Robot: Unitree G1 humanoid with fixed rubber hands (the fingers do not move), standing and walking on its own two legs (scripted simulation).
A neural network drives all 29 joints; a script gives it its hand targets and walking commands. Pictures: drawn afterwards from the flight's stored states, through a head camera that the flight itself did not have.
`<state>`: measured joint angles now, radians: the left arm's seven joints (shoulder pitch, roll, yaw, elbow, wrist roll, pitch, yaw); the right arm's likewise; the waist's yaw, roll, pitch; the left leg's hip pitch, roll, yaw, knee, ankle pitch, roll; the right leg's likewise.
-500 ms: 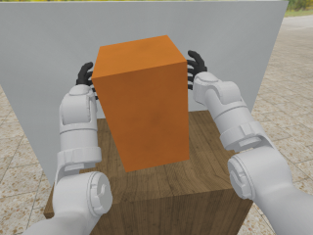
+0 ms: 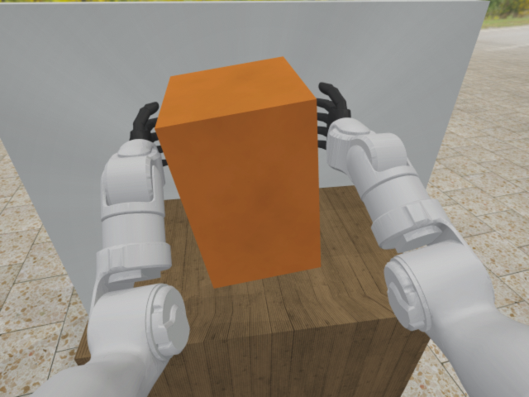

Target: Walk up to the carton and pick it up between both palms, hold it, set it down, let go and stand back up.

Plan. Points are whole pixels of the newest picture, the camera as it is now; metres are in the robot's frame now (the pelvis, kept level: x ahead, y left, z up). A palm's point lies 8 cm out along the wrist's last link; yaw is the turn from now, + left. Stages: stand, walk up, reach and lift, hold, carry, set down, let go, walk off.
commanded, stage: hold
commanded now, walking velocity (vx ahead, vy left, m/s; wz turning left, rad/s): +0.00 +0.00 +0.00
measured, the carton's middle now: (247, 174) +0.40 +0.01 +0.21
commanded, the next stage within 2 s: none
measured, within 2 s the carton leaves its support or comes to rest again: neither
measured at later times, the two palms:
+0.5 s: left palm (146, 153) +0.37 +0.15 +0.28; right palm (339, 133) +0.37 -0.12 +0.29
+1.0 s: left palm (147, 152) +0.37 +0.15 +0.28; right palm (339, 132) +0.37 -0.12 +0.30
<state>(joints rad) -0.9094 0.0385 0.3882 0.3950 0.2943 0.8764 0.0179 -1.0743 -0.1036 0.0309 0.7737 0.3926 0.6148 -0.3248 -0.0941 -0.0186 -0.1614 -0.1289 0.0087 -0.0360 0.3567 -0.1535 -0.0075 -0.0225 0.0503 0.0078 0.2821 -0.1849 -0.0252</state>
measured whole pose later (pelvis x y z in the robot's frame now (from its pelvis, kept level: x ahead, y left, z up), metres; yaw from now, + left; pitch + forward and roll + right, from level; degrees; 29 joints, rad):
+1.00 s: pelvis +0.00 +0.00 +0.00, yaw +0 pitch -4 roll -1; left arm -0.91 0.03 0.38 0.39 0.29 0.88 0.02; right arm -1.08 -0.11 0.03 0.78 0.40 0.62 -0.32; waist -0.10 -0.01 -0.16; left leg -0.13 0.01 -0.04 0.36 -0.16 -0.01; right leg -0.03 0.05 0.01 0.28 -0.18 -0.02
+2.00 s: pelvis +0.00 +0.00 +0.00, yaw +0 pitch -4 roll -1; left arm -0.90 0.04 0.38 0.40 0.28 0.87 0.03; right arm -1.08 -0.11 0.04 0.78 0.40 0.62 -0.32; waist -0.10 -0.02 -0.16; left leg -0.13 0.01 -0.05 0.37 -0.16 -0.01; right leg -0.02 0.05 0.01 0.28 -0.18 -0.02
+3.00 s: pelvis +0.00 +0.00 +0.00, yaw +0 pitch -4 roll -1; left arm -0.91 0.04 0.38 0.41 0.28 0.87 0.03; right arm -1.08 -0.11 0.04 0.79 0.41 0.62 -0.33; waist -0.10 -0.02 -0.17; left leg -0.14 0.01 -0.05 0.37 -0.16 -0.01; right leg -0.03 0.05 0.01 0.28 -0.18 -0.02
